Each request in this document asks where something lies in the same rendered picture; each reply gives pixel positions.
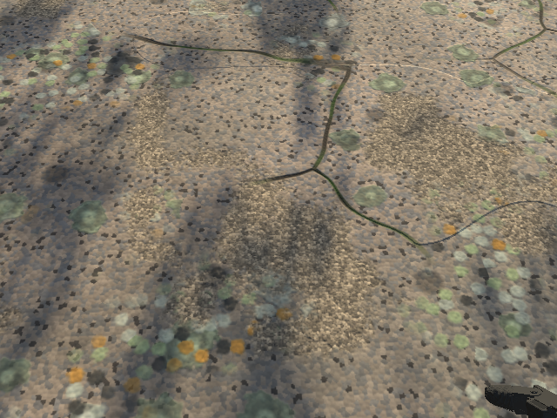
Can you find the robot right hand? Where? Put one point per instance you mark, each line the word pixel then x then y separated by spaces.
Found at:
pixel 536 402

